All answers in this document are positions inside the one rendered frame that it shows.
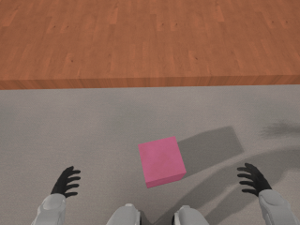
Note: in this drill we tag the left robot thigh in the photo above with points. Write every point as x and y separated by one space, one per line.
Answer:
125 215

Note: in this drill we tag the robot right forearm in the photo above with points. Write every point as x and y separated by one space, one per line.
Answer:
275 209

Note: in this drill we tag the robot right hand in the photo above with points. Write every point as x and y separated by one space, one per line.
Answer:
259 182

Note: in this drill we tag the robot right shin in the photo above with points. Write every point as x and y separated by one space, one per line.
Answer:
185 206

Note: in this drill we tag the robot left hand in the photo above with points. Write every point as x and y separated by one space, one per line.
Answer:
61 186

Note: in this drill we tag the robot left forearm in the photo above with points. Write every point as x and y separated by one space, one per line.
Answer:
52 210

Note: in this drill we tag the carton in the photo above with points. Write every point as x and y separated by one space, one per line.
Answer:
162 162

